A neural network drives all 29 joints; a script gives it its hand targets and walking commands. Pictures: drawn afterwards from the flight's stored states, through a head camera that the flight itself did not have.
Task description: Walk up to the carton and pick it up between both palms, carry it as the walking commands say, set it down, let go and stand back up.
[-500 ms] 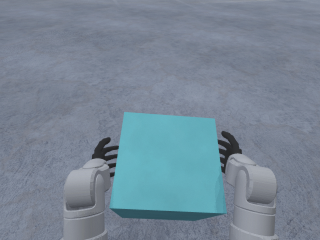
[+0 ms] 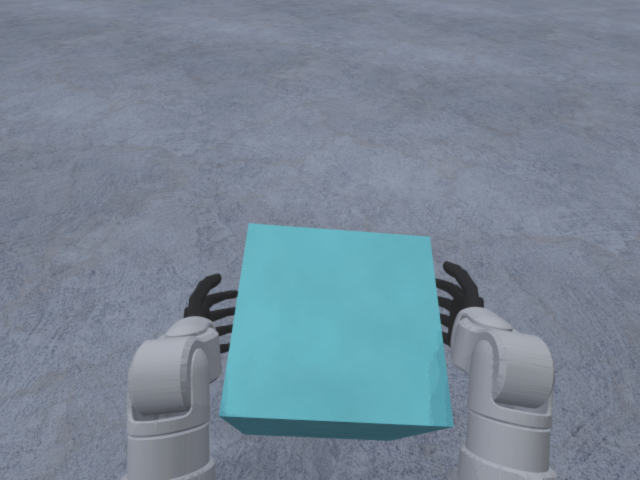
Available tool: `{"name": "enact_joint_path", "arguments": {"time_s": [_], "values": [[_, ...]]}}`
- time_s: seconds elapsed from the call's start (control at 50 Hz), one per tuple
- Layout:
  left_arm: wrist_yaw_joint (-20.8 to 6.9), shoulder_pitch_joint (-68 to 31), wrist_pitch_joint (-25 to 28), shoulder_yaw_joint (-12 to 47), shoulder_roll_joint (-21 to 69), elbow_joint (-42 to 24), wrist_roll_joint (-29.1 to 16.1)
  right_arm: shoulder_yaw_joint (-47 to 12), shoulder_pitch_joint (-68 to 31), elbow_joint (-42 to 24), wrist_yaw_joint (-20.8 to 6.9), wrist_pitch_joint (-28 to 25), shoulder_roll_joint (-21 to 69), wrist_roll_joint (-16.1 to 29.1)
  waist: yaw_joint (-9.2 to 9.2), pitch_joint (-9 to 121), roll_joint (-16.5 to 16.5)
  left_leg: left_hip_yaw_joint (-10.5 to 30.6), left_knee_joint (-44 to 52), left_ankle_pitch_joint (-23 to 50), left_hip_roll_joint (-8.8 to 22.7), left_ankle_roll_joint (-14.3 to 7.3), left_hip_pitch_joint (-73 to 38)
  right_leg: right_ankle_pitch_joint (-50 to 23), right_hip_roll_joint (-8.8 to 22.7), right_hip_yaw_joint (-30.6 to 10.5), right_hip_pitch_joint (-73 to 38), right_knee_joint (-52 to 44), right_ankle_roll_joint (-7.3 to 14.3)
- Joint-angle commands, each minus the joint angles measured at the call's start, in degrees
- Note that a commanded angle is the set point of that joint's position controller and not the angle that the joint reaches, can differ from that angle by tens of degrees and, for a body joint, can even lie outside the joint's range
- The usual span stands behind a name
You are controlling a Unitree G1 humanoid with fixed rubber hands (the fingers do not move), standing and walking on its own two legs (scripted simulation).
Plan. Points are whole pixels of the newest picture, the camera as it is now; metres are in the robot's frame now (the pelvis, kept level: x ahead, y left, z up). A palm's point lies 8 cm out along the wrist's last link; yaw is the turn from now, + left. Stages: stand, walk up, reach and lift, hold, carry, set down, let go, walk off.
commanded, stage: carry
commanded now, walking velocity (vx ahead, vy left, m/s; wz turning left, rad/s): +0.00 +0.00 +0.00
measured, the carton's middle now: (327, 345) +0.28 +0.00 +0.04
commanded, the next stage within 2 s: hold in 0.76 s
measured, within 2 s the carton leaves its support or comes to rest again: neither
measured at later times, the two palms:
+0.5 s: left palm (201, 335) +0.26 +0.15 +0.10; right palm (463, 324) +0.27 -0.15 +0.11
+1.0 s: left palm (212, 361) +0.27 +0.15 +0.02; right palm (439, 360) +0.28 -0.15 +0.02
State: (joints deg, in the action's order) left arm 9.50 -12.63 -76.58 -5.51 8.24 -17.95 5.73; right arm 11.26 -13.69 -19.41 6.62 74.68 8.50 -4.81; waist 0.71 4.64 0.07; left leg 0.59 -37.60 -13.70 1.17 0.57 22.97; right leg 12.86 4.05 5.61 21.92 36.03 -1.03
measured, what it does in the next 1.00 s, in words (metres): stands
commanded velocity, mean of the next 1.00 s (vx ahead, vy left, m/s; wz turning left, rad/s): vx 0.00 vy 0.00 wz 0.00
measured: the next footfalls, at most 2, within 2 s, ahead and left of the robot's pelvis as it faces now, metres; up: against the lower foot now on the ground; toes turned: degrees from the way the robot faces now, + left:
none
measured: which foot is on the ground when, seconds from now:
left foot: down 0.00-1.00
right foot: down 0.00-1.00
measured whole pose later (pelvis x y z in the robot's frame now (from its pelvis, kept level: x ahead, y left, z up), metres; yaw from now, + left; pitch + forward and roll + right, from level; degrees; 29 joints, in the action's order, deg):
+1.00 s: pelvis +0.00 +0.00 +0.00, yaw -2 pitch -2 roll -1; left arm 8.0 -10.0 -49.2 -8.6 7.0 7.2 7.8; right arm 11.4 -13.1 13.4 4.3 44.8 8.4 -7.8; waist 0.3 0.0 0.2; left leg 0.6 -36.7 -13.8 1.1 0.3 21.0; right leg 11.8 1.9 2.5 20.6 34.3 -0.7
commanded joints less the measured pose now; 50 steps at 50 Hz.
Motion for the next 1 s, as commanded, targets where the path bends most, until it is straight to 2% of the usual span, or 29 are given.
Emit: {"name": "enact_joint_path", "arguments": {"time_s": [0.0, 0.74, 0.76, 0.78, 0.8, 0.82, 0.84, 0.86, 0.88, 0.9, 0.94, 0.96, 0.98], "values": [[-9.5, -33.9, 4.6, 36.9, 50.3, -16.5, -22.1, -42.5, -25.2, -8.0, -7.5, -1.2, 52.9, 21.5, -0.20, 13.7, -0.6, 6.2, 14.1, -5.9, 5.0, -2.1, -1.1, 2.3, 3.1, -7.0, -5.8, -7.9, 2.0], [-9.5, -34.2, 5.6, 36.6, 50.1, -16.9, -21.9, -42.5, -25.7, -7.9, -7.8, -2.3, 52.6, 21.5, -0.24, 13.5, -0.6, 6.1, 14.2, -6.8, 4.9, -2.6, -1.0, 2.9, 2.7, -7.0, -5.8, -8.0, 2.0], [-11.5, -21.1, 13.9, 16.5, 30.0, 3.2, -1.8, -22.4, -17.7, 12.2, -10.1, -11.7, 32.5, 1.4, -1.08, -10.7, 0.6, 4.7, 19.0, -15.5, -8.4, -1.3, -3.5, 13.5, -8.8, -6.9, -9.2, -14.5, 4.2], [-11.5, -26.6, 18.0, 3.9, 16.6, 23.3, -1.1, -10.6, -21.1, 32.3, -10.2, -15.9, 19.5, 0.8, -1.42, -9.6, 1.0, 4.9, 16.6, -14.7, -7.9, -1.1, -4.3, 14.3, -7.9, -8.0, -7.5, -13.4, 3.9], [-11.5, -25.4, 23.1, 7.8, 18.0, 39.4, -3.0, -13.0, -18.9, 43.8, -10.1, -20.5, 21.5, 1.4, -0.93, -6.2, -0.6, 4.5, 14.9, -12.1, -7.3, -0.7, -6.7, 15.3, -6.7, -8.8, -6.6, -12.6, 3.0], [-12.2, -22.8, 28.7, 13.1, 20.4, 32.8, -5.3, -17.4, -15.7, 36.2, -10.5, -25.4, 23.8, 1.9, 0.24, -0.9, -0.9, 4.1, 14.9, -8.0, -6.3, -0.9, -7.4, 12.1, -6.3, -8.9, -8.1, -11.5, 1.9], [-13.6, -23.4, 32.7, 19.7, 24.6, 25.0, -7.8, -23.4, -15.0, 28.4, -11.1, -29.4, 28.5, 3.4, 0.57, 6.0, 0.1, 3.1, 13.2, -0.9, -5.7, -0.9, -11.2, 4.3, -6.4, -8.7, -10.4, -10.3, 0.6], [-15.1, -29.6, 35.6, 28.3, 31.6, 13.2, -11.3, -31.4, -19.3, 20.6, -12.0, -32.7, 35.6, 6.9, 0.87, 17.6, 0.7, 3.2, 10.5, 8.9, -6.2, -0.8, -14.4, -6.7, -7.3, -8.9, -14.6, -7.5, 0.1], [-17.0, -42.4, 37.2, 34.5, 43.0, 8.7, -13.4, -36.8, -27.6, 18.1, -13.6, -34.4, 45.4, 8.6, 0.99, 26.6, 0.5, 3.4, 9.1, 15.0, -6.8, -0.1, -17.1, -13.9, -8.5, -8.8, -18.0, -6.4, 0.0], [-17.9, -49.7, 37.1, 39.3, 53.1, 9.2, -16.5, -36.0, -39.3, 18.9, -14.9, -35.6, 54.0, 9.6, -5.87, 37.2, -4.8, 5.2, 9.8, 13.1, -5.2, 0.1, -27.1, -15.9, -9.5, -6.1, -18.6, -7.1, 3.4], [-18.3, -53.3, 38.5, 37.4, 53.7, 7.7, -16.4, -38.6, -47.7, 16.5, -16.8, -37.2, 53.4, 10.6, -2.39, 34.8, -4.9, 5.9, 9.2, 8.1, -5.0, 0.3, -22.2, -9.3, -9.3, -6.3, -17.3, -6.2, 3.6], [-18.5, -53.2, 38.6, 37.2, 53.4, 8.9, -15.7, -38.5, -49.3, 16.2, -17.3, -37.5, 52.7, 10.2, -2.13, 32.0, -3.8, 5.6, 9.1, 4.3, -5.3, 0.2, -19.0, -6.2, -9.3, -6.9, -17.2, -6.3, 3.6], [-18.9, -53.4, 38.8, 37.0, 53.3, 10.8, -15.2, -37.6, -50.0, 16.6, -17.6, -37.9, 52.3, 9.5, -2.79, 30.1, -3.2, 5.4, 9.2, 0.7, -5.4, 0.1, -16.8, -4.0, -9.0, -7.3, -17.3, -6.5, 3.6]]}}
